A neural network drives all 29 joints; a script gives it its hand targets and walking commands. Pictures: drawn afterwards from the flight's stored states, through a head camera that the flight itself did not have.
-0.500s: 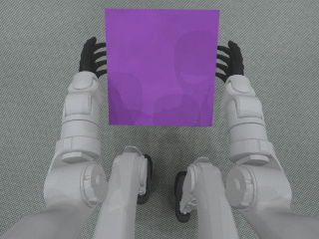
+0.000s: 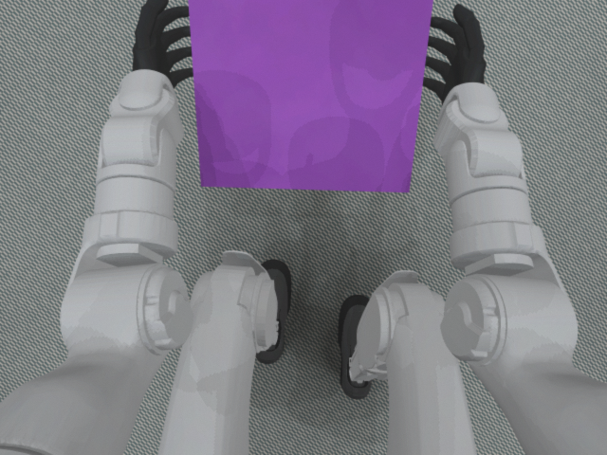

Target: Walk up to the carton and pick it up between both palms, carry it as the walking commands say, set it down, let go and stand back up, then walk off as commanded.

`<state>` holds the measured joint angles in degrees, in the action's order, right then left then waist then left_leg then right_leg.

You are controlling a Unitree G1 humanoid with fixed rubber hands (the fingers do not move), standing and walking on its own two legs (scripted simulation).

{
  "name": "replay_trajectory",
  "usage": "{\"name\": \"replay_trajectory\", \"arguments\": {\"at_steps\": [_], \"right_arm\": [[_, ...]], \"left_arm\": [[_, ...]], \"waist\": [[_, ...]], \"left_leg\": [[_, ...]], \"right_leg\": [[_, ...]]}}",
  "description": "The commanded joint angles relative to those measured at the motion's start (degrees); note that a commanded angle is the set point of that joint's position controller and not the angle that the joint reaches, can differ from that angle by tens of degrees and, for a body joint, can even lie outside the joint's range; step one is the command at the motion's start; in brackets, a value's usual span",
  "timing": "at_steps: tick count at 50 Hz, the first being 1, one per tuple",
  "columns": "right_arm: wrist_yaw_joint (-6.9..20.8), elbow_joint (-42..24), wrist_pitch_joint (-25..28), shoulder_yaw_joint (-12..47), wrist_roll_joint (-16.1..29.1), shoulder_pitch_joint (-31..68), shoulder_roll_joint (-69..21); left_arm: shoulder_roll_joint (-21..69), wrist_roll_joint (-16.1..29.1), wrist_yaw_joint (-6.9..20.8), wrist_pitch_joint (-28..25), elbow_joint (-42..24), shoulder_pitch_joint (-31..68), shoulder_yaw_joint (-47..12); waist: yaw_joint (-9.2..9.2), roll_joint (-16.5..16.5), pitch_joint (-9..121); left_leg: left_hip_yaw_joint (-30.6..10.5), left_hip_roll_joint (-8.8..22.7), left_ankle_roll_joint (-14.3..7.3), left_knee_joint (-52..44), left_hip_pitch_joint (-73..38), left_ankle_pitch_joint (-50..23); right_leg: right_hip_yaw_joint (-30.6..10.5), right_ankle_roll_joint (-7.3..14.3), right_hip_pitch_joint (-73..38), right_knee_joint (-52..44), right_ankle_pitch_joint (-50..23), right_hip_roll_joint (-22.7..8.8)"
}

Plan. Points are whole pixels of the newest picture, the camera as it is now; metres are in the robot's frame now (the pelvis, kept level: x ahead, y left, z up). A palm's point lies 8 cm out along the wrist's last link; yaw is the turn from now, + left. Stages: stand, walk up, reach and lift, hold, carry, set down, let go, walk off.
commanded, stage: set down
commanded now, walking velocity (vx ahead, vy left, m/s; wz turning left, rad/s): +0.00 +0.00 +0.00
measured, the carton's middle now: (308, 79) +0.56 +0.07 -0.23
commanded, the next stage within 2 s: none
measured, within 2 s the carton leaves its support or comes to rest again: neither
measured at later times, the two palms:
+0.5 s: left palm (176, 65) +0.54 +0.23 -0.17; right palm (447, 78) +0.57 -0.10 -0.17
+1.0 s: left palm (179, 59) +0.55 +0.23 -0.18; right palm (443, 73) +0.58 -0.10 -0.19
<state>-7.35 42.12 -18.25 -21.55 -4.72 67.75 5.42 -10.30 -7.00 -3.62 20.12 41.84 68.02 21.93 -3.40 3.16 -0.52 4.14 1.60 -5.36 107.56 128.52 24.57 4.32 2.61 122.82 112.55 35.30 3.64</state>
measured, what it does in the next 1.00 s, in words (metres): lowers itself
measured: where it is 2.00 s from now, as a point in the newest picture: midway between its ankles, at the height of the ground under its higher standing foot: (312, 345)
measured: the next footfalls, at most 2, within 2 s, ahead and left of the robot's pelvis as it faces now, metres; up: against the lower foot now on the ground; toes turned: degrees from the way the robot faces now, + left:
none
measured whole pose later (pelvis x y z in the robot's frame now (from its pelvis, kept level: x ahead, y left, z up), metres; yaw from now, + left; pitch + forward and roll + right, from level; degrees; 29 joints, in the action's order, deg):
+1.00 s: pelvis +0.01 -0.01 -0.05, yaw -1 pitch +41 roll -1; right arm -4.3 46.1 -13.9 -22.6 -2.8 79.9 9.5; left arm -15.6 -5.5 2.5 14.5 46.8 79.9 26.3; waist -4.4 3.2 -14.3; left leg 3.8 2.9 -4.8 120.0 132.4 28.6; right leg 5.5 3.7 126.5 124.9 39.5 5.2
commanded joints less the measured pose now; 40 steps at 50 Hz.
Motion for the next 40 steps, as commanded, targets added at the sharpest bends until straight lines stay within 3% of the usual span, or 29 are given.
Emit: {"name": "replay_trajectory", "arguments": {"at_steps": [1,13,15,17,21,40], "right_arm": [[16.34,-6.19,2.87,27.41,9.24,39.98,-49.30],[15.59,-4.63,4.24,29.01,11.88,43.82,-45.88],[15.85,-2.86,4.13,28.72,12.02,44.10,-45.56],[16.13,-0.93,4.10,27.84,11.80,44.16,-45.41],[16.49,2.67,3.70,25.87,10.56,42.95,-45.03],[17.49,8.36,1.30,23.98,7.29,35.29,-47.80]], "left_arm": [[49.42,9.75,15.87,-2.56,-4.44,35.83,-26.53],[45.03,12.12,14.78,-4.42,-2.55,39.93,-27.13],[43.94,11.17,14.86,-4.31,-0.25,38.84,-25.82],[43.25,10.00,15.18,-4.36,2.18,37.86,-24.08],[43.10,8.85,16.35,-4.13,5.51,37.31,-21.90],[42.81,6.16,19.87,-2.17,11.58,29.85,-18.46]], "waist": [[-2.65,-2.98,69.33],[-2.89,-2.67,65.81],[-3.80,-1.77,61.67],[-4.65,-0.80,57.13],[-4.43,-0.49,51.90],[-5.20,0.44,40.18]], "left_leg": [[-8.08,-6.72,3.63,-2.75,-57.92,-22.09],[-7.98,-6.05,3.00,2.75,-56.21,-23.60],[-7.81,-5.85,2.65,3.05,-53.66,-21.38],[-7.44,-5.61,2.34,3.43,-50.18,-19.44],[-6.62,-5.22,2.24,4.45,-45.97,-16.23],[-5.14,-4.85,2.29,6.93,-38.34,-14.28]], "right_leg": [[-4.59,-1.49,-13.81,-8.94,-14.05,5.55],[-4.32,-1.33,-11.44,-3.87,-14.23,5.23],[-4.35,-1.40,-10.43,-3.28,-12.94,5.16],[-4.47,-1.38,-9.76,-2.82,-11.93,5.10],[-4.58,-1.11,-9.88,-2.03,-10.21,5.01],[-5.19,-1.14,-11.70,-0.86,-10.42,4.98]]}}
